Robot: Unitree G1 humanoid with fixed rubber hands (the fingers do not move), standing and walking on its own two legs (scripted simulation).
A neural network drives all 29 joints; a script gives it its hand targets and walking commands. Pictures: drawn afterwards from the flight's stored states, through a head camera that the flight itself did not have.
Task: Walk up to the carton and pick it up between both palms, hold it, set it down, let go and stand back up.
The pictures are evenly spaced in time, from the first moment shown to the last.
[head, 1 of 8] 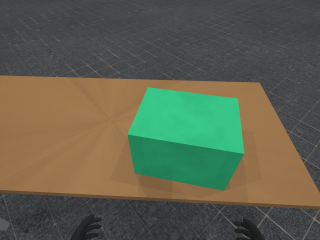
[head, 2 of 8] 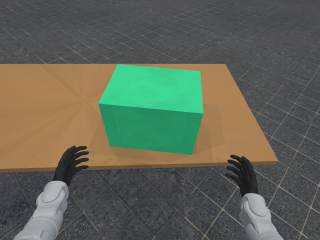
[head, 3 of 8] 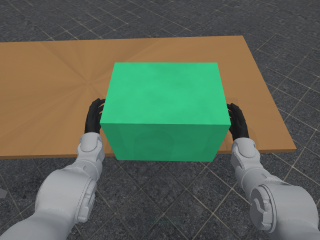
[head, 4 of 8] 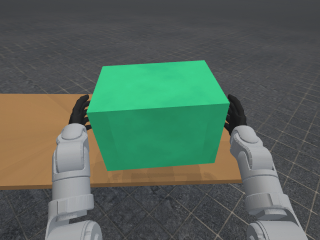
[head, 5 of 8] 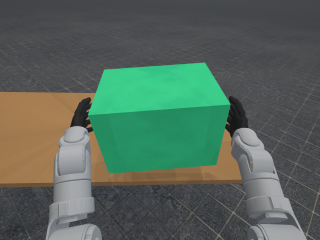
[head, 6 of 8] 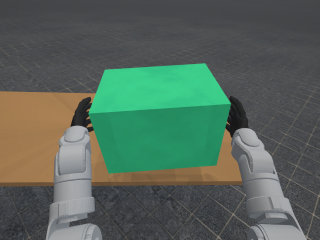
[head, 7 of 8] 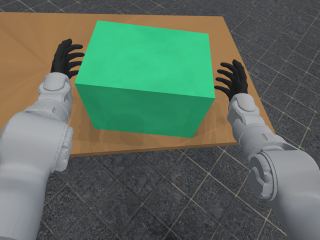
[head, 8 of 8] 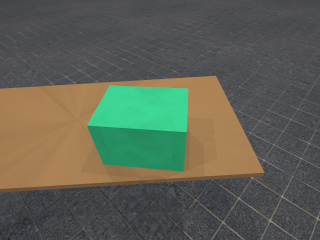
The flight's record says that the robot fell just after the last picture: no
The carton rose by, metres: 0.20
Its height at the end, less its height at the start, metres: +0.00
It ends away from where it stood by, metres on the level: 0.03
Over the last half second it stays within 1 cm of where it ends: yes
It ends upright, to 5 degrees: yes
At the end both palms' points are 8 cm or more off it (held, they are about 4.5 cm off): yes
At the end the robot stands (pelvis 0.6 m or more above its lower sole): yes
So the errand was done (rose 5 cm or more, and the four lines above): yes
